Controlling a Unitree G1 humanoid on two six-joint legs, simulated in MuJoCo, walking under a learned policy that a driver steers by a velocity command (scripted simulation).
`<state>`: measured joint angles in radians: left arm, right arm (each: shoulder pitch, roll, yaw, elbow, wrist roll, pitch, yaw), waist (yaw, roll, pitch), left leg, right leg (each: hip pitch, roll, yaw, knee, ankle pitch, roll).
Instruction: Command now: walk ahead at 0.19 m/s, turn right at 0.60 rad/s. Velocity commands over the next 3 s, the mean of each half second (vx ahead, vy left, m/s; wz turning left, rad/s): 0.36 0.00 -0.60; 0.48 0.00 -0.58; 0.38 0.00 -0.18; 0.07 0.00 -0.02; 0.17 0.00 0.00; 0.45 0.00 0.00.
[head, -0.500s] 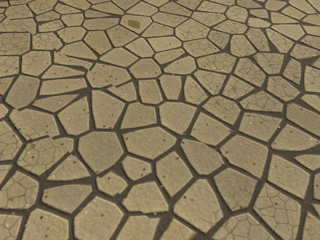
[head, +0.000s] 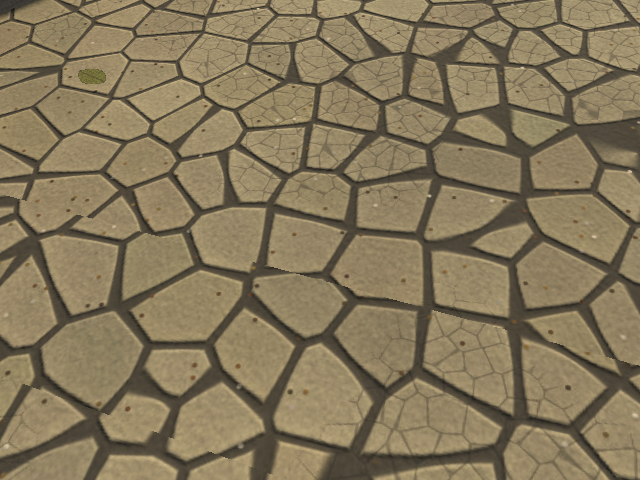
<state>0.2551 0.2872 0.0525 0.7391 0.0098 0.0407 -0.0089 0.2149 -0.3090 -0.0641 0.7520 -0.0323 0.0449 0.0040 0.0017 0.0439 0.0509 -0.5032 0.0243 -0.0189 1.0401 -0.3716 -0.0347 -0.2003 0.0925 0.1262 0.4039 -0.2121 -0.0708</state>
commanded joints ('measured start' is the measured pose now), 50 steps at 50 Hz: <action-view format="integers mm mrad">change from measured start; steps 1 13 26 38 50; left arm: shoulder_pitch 56 -38 -229 138 98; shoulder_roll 174 117 49 250 129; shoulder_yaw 50 33 3 75 35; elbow -39 -112 -110 -30 70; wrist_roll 9 26 26 8 -9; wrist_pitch -16 -62 -42 -53 -106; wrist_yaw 0 -1 -90 -12 4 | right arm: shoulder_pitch -94 169 172 33 -179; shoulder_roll -77 -256 -91 -131 -34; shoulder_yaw -14 -44 -8 -4 27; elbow -97 -44 16 -72 -112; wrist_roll -9 -6 15 19 -10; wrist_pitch -22 -90 -133 -127 -96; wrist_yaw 14 -39 -5 5 41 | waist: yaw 48 -68 -59 135 47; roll -186 132 65 -123 -109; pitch -31 5 44 -257 6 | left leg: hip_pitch -143 525 458 -274 -21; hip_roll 3 395 183 33 37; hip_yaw -22 -721 62 1 56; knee -129 -924 -889 396 -390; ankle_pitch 32 -580 408 -48 482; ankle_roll -7 191 165 42 20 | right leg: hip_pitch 117 -614 -490 523 29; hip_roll -247 9 -111 -363 -131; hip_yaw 341 65 -132 434 100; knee -198 617 402 -80 -223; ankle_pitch -247 -326 157 83 252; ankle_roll -184 1 66 -279 -149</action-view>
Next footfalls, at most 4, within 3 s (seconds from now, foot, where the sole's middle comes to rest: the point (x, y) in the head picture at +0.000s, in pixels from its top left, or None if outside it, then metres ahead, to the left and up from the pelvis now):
0.22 left None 0.13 0.13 -0.78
0.70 right None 0.34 -0.16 -0.78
1.18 left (449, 377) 0.70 -0.21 -0.81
1.62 right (547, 362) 0.73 -0.44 -0.81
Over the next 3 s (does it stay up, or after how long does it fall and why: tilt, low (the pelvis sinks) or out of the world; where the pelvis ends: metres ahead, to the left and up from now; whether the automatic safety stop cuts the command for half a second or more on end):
stays up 1.00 -0.51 -0.07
